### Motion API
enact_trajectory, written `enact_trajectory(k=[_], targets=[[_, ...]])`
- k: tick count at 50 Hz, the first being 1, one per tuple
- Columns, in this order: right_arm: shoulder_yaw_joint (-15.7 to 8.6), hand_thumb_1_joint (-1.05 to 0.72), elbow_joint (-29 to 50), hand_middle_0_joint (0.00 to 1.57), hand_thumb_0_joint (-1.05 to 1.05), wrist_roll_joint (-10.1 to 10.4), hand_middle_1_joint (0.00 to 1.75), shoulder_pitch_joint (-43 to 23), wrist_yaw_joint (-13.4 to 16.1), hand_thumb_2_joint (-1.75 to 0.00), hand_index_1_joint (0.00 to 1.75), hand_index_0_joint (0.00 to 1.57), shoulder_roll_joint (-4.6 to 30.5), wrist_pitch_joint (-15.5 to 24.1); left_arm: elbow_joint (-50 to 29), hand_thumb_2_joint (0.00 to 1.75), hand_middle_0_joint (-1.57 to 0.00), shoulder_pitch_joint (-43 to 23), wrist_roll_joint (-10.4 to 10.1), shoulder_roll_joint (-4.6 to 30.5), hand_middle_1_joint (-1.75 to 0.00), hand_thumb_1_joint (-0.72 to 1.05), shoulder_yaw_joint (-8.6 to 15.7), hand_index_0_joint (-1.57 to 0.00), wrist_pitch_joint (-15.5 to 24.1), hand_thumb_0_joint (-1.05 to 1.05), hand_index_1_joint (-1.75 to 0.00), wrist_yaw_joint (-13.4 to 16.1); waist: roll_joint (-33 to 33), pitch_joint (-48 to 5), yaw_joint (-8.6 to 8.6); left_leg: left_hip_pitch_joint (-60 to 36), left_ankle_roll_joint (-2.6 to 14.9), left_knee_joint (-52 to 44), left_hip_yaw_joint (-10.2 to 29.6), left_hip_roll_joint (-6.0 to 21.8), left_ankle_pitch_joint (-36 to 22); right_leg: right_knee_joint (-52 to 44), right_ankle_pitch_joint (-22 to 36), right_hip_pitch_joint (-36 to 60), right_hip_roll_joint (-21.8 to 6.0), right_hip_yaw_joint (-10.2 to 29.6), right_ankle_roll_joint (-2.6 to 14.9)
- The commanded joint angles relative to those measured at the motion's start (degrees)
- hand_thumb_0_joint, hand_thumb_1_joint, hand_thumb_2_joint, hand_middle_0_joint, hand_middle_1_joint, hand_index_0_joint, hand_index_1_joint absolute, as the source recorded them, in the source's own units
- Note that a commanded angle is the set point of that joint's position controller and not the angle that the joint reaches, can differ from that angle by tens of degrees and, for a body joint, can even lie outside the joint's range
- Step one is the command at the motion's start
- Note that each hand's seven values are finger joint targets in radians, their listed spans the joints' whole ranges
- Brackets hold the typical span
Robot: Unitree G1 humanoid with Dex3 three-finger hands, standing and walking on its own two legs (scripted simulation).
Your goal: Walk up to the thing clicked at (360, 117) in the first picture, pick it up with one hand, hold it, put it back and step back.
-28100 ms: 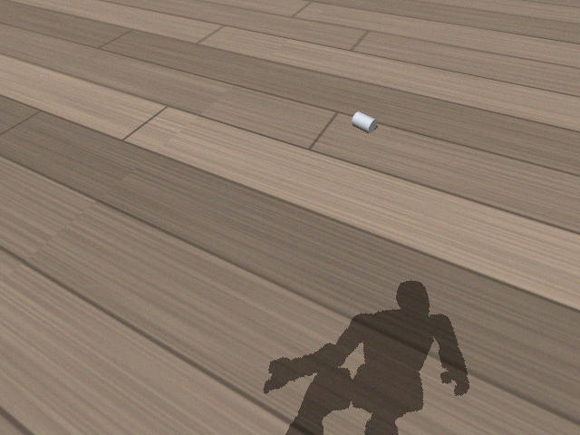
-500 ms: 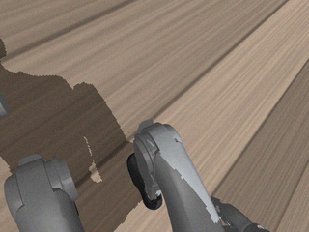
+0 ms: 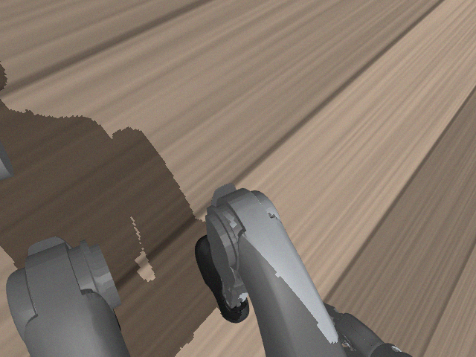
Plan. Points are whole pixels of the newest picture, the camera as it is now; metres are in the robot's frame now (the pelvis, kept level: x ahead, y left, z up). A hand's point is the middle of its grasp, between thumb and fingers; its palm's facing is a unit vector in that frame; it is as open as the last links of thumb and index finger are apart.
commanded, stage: settle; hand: left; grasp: from above
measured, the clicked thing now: out of the picture +0.45 +0.31 -0.27
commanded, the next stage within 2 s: lift in 0.88 s
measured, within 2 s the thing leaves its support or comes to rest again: leaves its support in 0.34 s
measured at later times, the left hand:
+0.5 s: hand out of the picture +0.43 +0.31 -0.20, palm faces -0.39 -0.11 -0.91, open 10.7 cm
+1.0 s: hand out of the picture +0.42 +0.32 -0.12, palm faces -0.46 -0.10 -0.88, open 10.7 cm
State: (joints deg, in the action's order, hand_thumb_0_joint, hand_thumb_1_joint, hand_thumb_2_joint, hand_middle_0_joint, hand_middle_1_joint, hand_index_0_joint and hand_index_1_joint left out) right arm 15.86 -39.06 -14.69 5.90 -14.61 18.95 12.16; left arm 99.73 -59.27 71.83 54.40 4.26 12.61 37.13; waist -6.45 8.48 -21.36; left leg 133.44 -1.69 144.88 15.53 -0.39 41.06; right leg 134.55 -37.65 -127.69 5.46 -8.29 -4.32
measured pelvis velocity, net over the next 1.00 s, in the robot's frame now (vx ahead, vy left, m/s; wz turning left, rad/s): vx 0.00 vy -0.01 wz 0.12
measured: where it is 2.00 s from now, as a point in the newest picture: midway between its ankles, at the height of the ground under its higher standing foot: (173, 324)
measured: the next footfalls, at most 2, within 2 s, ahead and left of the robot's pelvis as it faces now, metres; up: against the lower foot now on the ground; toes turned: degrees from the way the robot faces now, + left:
none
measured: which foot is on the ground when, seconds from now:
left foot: down 0.00-1.00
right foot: down 0.00-1.00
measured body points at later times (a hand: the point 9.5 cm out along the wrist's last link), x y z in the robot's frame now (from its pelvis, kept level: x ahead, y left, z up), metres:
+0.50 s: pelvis +0.01 +0.00 +0.01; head +0.25 +0.12 +0.37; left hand +0.45 +0.32 -0.15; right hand +0.08 -0.27 -0.07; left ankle +0.06 +0.13 -0.28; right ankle +0.12 -0.12 -0.28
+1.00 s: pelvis +0.00 -0.01 +0.04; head +0.22 +0.08 +0.41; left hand +0.44 +0.32 -0.07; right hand +0.09 -0.28 -0.07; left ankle +0.06 +0.13 -0.28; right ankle +0.12 -0.12 -0.28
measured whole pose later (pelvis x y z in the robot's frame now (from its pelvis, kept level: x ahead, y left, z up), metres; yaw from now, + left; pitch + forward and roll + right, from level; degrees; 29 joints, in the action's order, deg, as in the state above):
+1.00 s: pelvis +0.00 -0.01 +0.04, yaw +7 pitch +34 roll -8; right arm 4.2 -39.7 -6.8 9.5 -9.3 17.4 2.4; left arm 76.2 -53.0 68.8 39.8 1.3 9.8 17.1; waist 1.1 -2.8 -13.4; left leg 131.0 -1.9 135.0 9.3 -1.3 38.0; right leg 130.0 -37.7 -126.8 2.4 -3.6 -3.0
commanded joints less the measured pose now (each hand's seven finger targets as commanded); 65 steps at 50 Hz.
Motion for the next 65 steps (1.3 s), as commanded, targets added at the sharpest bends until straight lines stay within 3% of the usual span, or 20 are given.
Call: enact_trajectory(k=[1, 6, 8, 9, 13, 14, 18, 25, 26, 28, 32, 34, 37, 39, 42, 45, 47, 53, 60, 65], targets=[[-5.0, -0.91, -0.9, 0.20, 0.00, 0.3, 0.30, 11.6, 0.8, -0.90, 0.30, 0.20, 18.2, -0.1, -3.4, 0.76, -1.03, -10.4, 0.0, 9.7, -0.67, 0.64, 0.2, -1.04, 0.1, 0.00, -0.66, 0.9, 27.4, -35.5, -2.36, -27.4, 1.70, -16.3, -5.9, 2.0, -11.6, -10.6, 13.5, 19.6, 0.9, -7.8, 5.48], [-5.8, -0.91, -1.0, 0.20, 0.00, 0.7, 0.30, 11.9, 0.7, -0.90, 0.30, 0.20, 18.2, -0.3, -6.7, 0.78, -1.07, -11.7, -0.2, 10.6, -0.64, 0.67, 0.3, -1.07, -0.8, 0.00, -0.64, -0.5, 29.1, -36.6, -1.97, -27.9, 1.72, -16.0, -6.6, 1.8, -12.1, -10.7, 14.0, 19.8, 0.7, -7.1, 5.63], [-6.9, -0.91, -1.1, 0.20, 0.00, 1.0, 0.30, 12.0, 1.0, -0.90, 0.30, 0.20, 19.0, -0.5, -11.6, 0.78, -1.08, -12.0, -0.6, 11.9, -0.63, 0.68, 2.2, -1.07, -0.9, 0.00, -0.64, -0.5, 32.2, -41.1, -0.25, -31.1, 1.21, -16.8, -6.5, 1.9, -14.3, -10.3, 15.2, 20.1, 0.6, -7.3, 6.00], [-7.2, -0.91, -1.0, 0.20, 0.00, 1.1, 0.30, 11.8, 0.8, -0.90, 0.30, 0.20, 18.6, -0.3, -11.8, 0.77, -1.09, -13.2, -0.4, 10.5, -0.62, 0.68, 1.1, -1.08, -1.0, 0.00, -0.62, -0.8, 32.7, -40.3, -0.77, -31.1, 1.09, -16.7, -6.5, 1.8, -13.7, -9.9, 14.9, 19.2, 0.4, -7.2, 6.17], [-8.9, -0.91, -0.9, 0.20, 0.00, 1.7, 0.30, 12.3, 0.5, -0.90, 0.30, 0.20, 18.5, -0.5, -18.1, 0.75, -1.13, -12.9, -0.5, 11.0, -0.58, 0.74, 3.6, -1.12, -1.0, 0.00, -0.59, -0.9, 33.5, -43.1, 0.57, -31.2, 1.18, -16.3, -7.6, 1.5, -14.5, -10.5, 15.2, 19.5, 0.3, -6.6, 6.56], [-9.3, -0.91, -0.5, 0.20, 0.00, 2.1, 0.30, 12.2, 0.4, -0.90, 0.30, 0.20, 17.8, -0.4, -23.2, 0.75, -1.13, -13.1, -0.5, 9.1, -0.57, 0.74, 2.7, -1.13, -1.0, 0.00, -0.58, -1.3, 35.3, -46.6, 1.59, -33.8, 1.02, -16.7, -7.9, 1.4, -16.8, -10.7, 17.0, 20.5, 0.3, -6.4, 6.53], [-11.5, -0.91, -2.0, 0.20, 0.00, 3.7, 0.30, 12.9, -0.1, -0.90, 0.30, 0.20, 16.8, -1.0, -26.7, 0.74, -1.16, -12.1, -1.2, 6.9, -0.55, 0.79, 2.8, -1.16, -2.3, 0.00, -0.56, -1.8, 35.9, -50.1, 2.71, -34.4, 1.24, -17.4, -8.8, 1.3, -17.2, -10.9, 17.9, 19.7, 0.0, -5.4, 6.51], [-13.9, -0.90, -2.7, 0.20, 0.00, 5.9, 0.30, 13.5, 0.1, -0.90, 0.30, 0.20, 15.0, -3.0, -27.4, 0.72, -1.20, -12.9, -2.4, 1.2, -0.53, 0.84, 0.4, -1.20, -6.3, 0.00, -0.54, -5.3, 31.6, -49.4, 3.86, -30.6, 2.38, -19.7, -10.4, 0.5, -13.7, -13.1, 15.2, 17.5, -0.6, -3.8, 6.52], [-14.3, -0.90, -2.6, 0.20, 0.00, 6.2, 0.30, 12.9, 0.4, -0.90, 0.30, 0.20, 15.0, -3.4, -26.7, 0.73, -1.22, -11.5, -2.6, 1.4, -0.52, 0.85, 0.7, -1.21, -6.8, 0.00, -0.53, -6.1, 30.5, -49.9, 5.02, -30.6, 2.47, -20.4, -10.4, 0.4, -12.8, -13.4, 14.1, 17.0, -0.8, -3.6, 6.56], [-14.7, -0.91, -2.8, 0.20, 0.00, 6.5, 0.30, 13.1, 0.8, -0.90, 0.30, 0.20, 14.3, -3.9, -25.9, 0.74, -1.22, -11.6, -3.1, -1.8, -0.54, 0.84, -1.4, -1.21, -7.2, 0.00, -0.55, -8.3, 28.4, -48.9, 4.44, -30.7, 2.62, -20.8, -10.3, 0.3, -11.8, -13.9, 13.1, 16.7, -0.9, -3.2, 6.59], [-15.1, -0.91, -1.8, 0.20, 0.00, 7.3, 0.30, 13.3, 1.9, -0.91, 0.30, 0.20, 13.7, -5.3, -29.1, 0.75, -1.22, -13.5, -4.1, -1.1, -0.53, 0.83, -1.5, -1.21, -7.1, 0.00, -0.55, -11.7, 27.0, -51.2, 5.40, -30.6, 2.88, -21.6, -11.3, -0.3, -13.3, -15.0, 14.2, 19.5, -1.4, -2.2, 6.48], [-15.4, -0.91, -1.4, 0.20, 0.00, 7.7, 0.30, 13.8, 2.4, -0.91, 0.30, 0.20, 13.5, -5.9, -26.9, 0.77, -1.22, -12.3, -4.4, -3.2, -0.55, 0.83, -2.5, -1.21, -6.7, 0.00, -0.57, -13.8, 23.2, -48.6, 4.42, -28.8, 3.10, -21.8, -11.1, -0.5, -12.0, -15.7, 12.8, 19.1, -1.5, -2.0, 6.53], [-15.6, -0.91, -0.9, 0.20, 0.00, 7.9, 0.30, 14.2, 3.4, -0.91, 0.30, 0.20, 13.1, -6.9, -29.6, 0.78, -1.22, -14.0, -4.5, -0.8, -0.55, 0.82, -1.9, -1.20, -5.5, 0.00, -0.57, -15.8, 21.5, -50.7, 5.30, -27.8, 3.42, -21.2, -12.1, -0.7, -12.3, -17.1, 12.5, 22.2, -1.6, -0.8, 6.31], [-15.2, -0.91, -0.4, 0.20, 0.00, 7.9, 0.30, 14.1, 3.8, -0.90, 0.30, 0.20, 12.0, -7.4, -30.6, 0.78, -1.20, -13.6, -5.0, -1.6, -0.57, 0.81, -2.3, -1.18, -4.8, 0.00, -0.58, -16.8, 22.5, -50.8, 5.76, -28.3, 3.31, -21.9, -12.6, -0.8, -12.5, -17.5, 12.7, 24.0, -1.6, -0.1, 6.15], [-15.4, -0.91, 0.1, 0.20, 0.00, 8.1, 0.30, 14.1, 4.9, -0.90, 0.30, 0.20, 12.0, -8.4, -33.3, 0.77, -1.17, -15.8, -4.4, 1.2, -0.55, 0.77, -0.9, -1.15, -3.5, 0.00, -0.57, -17.2, 23.3, -51.7, 6.36, -28.7, 3.05, -22.6, -12.6, -1.0, -11.1, -18.0, 9.8, 23.2, -1.7, 0.2, 6.66], [-15.8, -0.90, 0.4, 0.20, 0.00, 8.1, 0.30, 15.0, 5.9, -0.90, 0.30, 0.20, 12.5, -8.9, -33.1, 0.83, -1.17, -15.4, -3.6, 0.6, -0.56, 0.75, -0.8, -1.14, -2.7, 0.00, -0.59, -17.4, 21.7, -50.8, 5.75, -29.4, 3.06, -22.5, -12.6, -1.1, -10.8, -19.0, 9.4, 22.2, -1.9, -0.1, 6.75], [-16.0, -0.90, 0.4, 0.20, 0.00, 8.3, 0.30, 15.0, 6.3, -0.90, 0.30, 0.20, 11.9, -9.3, -35.3, 0.83, -1.16, -16.6, -3.5, 2.0, -0.56, 0.76, 0.1, -1.14, -2.4, 0.00, -0.59, -17.0, 23.6, -53.1, 6.74, -30.9, 2.92, -23.7, -12.7, -1.1, -10.5, -18.7, 8.9, 22.4, -2.0, 0.3, 6.83], [-17.1, -0.91, -0.2, 0.20, 0.00, 9.1, 0.30, 16.2, 7.4, -0.90, 0.30, 0.20, 11.6, -9.9, -36.8, 0.77, -1.19, -15.2, -4.3, 0.8, -0.59, 0.84, 0.1, -1.19, -3.8, 0.00, -0.59, -16.9, 25.2, -56.9, 8.13, -34.8, 2.95, -26.1, -13.4, -1.0, -13.1, -19.5, 12.7, 23.5, -2.5, 0.3, 6.57], [-18.8, -0.91, 0.2, 0.20, 0.00, 10.9, 0.30, 16.2, 8.3, -0.90, 0.30, 0.20, 10.8, -11.5, -40.4, 0.79, -1.18, -11.1, -5.9, -0.4, -0.60, 0.82, -0.4, -1.17, -5.9, 0.00, -0.60, -21.2, 25.2, -56.9, 10.03, -37.8, 3.07, -30.9, -13.5, -1.1, -11.0, -22.2, 10.8, 24.2, -2.8, 1.0, 6.84], [-19.2, -0.91, 1.5, 0.20, 0.00, 11.9, 0.30, 16.3, 9.1, -0.90, 0.30, 0.20, 10.2, -12.1, -45.7, 0.79, -1.18, -7.8, -7.7, -2.3, -0.61, 0.83, -1.3, -1.18, -6.0, 0.00, -0.61, -23.9, 21.8, -55.9, 10.16, -38.7, 3.50, -34.1, -12.9, -1.2, -9.6, -25.7, 9.5, 26.5, -3.1, 1.6, 6.51]])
